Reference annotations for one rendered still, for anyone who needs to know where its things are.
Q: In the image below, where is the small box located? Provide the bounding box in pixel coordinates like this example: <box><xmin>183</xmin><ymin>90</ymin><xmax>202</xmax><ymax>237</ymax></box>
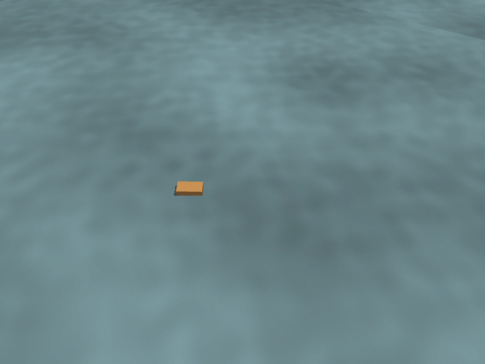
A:
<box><xmin>176</xmin><ymin>181</ymin><xmax>204</xmax><ymax>196</ymax></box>

